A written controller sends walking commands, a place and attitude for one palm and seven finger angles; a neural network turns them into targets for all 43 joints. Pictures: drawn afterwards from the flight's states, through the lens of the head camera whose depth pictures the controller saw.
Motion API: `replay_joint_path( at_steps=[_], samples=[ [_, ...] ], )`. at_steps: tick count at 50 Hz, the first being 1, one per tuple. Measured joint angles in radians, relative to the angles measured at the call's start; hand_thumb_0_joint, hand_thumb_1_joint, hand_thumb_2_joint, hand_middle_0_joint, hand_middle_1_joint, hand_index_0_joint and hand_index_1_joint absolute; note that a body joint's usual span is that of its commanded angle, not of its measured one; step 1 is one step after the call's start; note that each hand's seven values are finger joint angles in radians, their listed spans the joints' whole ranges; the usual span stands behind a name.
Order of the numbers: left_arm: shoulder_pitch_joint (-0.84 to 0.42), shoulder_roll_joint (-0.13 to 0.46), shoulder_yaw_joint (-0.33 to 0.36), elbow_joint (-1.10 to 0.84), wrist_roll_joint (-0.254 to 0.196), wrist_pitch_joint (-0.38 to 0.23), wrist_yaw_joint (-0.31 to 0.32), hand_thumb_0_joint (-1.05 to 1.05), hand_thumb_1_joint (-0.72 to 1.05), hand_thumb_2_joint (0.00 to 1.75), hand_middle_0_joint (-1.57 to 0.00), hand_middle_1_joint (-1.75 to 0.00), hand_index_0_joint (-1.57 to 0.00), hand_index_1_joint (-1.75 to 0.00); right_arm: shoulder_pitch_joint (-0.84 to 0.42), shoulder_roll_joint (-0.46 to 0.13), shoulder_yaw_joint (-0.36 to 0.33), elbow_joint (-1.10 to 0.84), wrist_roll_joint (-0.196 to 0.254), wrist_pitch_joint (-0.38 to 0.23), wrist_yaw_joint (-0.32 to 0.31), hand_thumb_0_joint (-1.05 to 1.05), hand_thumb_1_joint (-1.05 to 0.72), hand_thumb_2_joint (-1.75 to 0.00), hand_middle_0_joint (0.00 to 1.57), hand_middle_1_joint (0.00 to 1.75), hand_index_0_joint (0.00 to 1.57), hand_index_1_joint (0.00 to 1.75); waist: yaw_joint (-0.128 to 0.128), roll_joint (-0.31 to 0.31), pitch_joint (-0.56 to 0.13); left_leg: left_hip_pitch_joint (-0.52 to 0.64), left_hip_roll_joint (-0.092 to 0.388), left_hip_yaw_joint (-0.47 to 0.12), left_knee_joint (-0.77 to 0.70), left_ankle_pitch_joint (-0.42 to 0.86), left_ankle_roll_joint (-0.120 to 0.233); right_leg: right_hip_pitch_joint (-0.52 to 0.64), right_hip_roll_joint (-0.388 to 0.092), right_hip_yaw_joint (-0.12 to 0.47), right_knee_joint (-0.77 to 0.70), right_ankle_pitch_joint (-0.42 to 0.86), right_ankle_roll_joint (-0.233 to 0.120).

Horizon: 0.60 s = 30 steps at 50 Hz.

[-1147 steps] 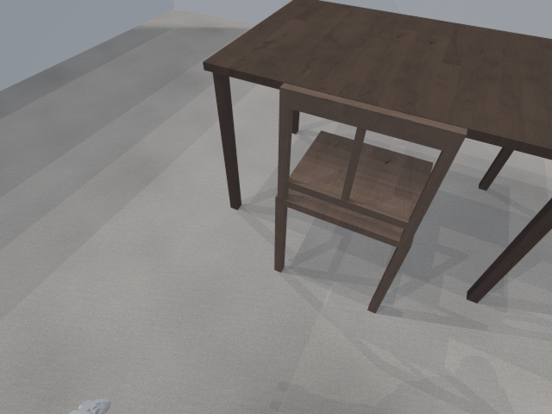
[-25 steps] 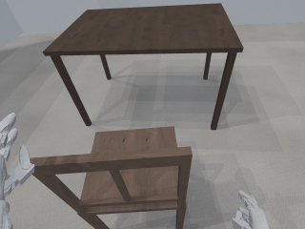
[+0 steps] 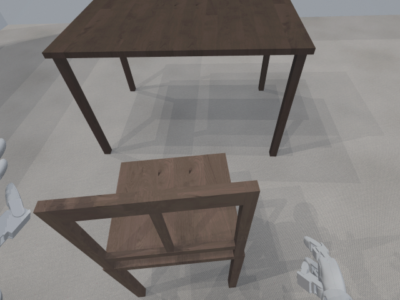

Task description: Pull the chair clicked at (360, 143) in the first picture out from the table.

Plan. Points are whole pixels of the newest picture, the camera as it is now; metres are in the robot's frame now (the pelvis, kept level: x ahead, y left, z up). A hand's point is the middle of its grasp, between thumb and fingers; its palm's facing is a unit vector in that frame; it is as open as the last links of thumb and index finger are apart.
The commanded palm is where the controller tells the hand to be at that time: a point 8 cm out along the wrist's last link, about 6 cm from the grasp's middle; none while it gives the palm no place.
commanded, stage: step back with the hand held close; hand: left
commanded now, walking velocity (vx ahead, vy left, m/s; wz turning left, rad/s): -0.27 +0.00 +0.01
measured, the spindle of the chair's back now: (163, 232) +0.29 +0.13 -0.11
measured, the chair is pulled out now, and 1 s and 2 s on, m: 0.58 0.58 0.58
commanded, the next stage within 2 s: stop stepping back and stand still in 1.60 s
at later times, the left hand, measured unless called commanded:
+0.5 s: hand (8, 261) +0.14 +0.26 +0.15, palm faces +0.46 -0.75 -0.47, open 7.4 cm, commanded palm +0.08 +0.30 +0.18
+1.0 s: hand out of the picture +0.13 +0.27 +0.16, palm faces +0.46 -0.72 -0.52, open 7.4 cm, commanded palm +0.06 +0.30 +0.18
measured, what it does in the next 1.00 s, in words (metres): shifts its weight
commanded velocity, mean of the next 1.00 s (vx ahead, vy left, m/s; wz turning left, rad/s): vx -0.33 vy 0.00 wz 0.00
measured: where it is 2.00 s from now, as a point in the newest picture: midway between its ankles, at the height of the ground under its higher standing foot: outside the picture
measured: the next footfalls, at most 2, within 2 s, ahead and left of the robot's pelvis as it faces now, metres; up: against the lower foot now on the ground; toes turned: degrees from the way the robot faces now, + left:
right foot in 1.58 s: -0.13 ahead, -0.18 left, +0.00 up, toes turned +0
left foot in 1.84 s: -0.15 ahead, +0.06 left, +0.00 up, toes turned +1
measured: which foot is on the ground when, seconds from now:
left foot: down 0.00-1.00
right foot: down 0.00-1.00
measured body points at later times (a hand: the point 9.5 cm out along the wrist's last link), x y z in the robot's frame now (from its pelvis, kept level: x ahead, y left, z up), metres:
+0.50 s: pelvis -0.06 +0.00 -0.01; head -0.04 -0.01 +0.44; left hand +0.11 +0.30 +0.18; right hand +0.12 -0.25 -0.09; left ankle -0.04 +0.13 -0.74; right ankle +0.02 -0.14 -0.74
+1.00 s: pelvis -0.08 -0.01 -0.01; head -0.04 +0.00 +0.44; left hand +0.09 +0.30 +0.19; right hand +0.10 -0.25 -0.10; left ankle -0.04 +0.13 -0.74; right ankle +0.02 -0.14 -0.74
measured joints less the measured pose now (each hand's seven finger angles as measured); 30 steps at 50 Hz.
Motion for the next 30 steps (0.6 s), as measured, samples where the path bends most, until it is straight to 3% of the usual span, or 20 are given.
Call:
replay_joint_path(
  at_steps=[4,10,21,30],
  samples=[
    [0.065,0.009,-0.024,-0.045,0.007,0.01,-0.002,0.02,0.89,0.9,-0.21,-0.3,-0.21,-0.3,0.002,0.006,-0.01,-0.009,-0.002,0.025,-0.008,0.01,-0.91,-0.9,0.21,0.3,0.2,0.3,-0.008,-0.022,0.008,-0.029,-0.012,0.009,0.0,0.015,0.007,-0.033,-0.011,0.01,0.004,0.015,0.007],
    [0.084,0.047,-0.008,-0.098,0.004,0.003,0.01,0.02,0.89,0.9,-0.22,-0.3,-0.22,-0.3,0.025,0.03,-0.007,0.001,-0.001,0.02,-0.023,0.01,-0.91,-0.9,0.2,0.3,0.2,0.3,0.005,-0.059,0.012,-0.07,-0.015,0.004,0.03,0.022,0.004,-0.073,-0.015,0.009,0.035,0.02,0.003],
    [0.05,0.016,-0.008,-0.093,0.012,0.004,0.041,0.02,0.89,0.9,-0.21,-0.3,-0.21,-0.3,0.041,0.029,0.003,0.005,-0.006,0.008,-0.026,0.01,-0.91,-0.9,0.21,0.3,0.2,0.3,0.004,-0.046,-0.025,-0.164,0.01,-0.012,0.108,0.025,-0.006,-0.133,0.01,-0.006,0.044,0.057,-0.014],
    [0.059,0.052,0.021,-0.101,0.024,-0.013,0.051,0.02,0.89,0.9,-0.22,-0.3,-0.21,-0.3,0.075,0.016,0.002,-0.004,-0.004,-0.012,-0.035,0.01,-0.91,-0.9,0.21,0.3,0.2,0.3,-0.01,-0.067,-0.026,-0.202,0.005,-0.018,0.111,0.052,-0.003,-0.16,0.008,-0.007,0.035,0.072,-0.011]
  ],
)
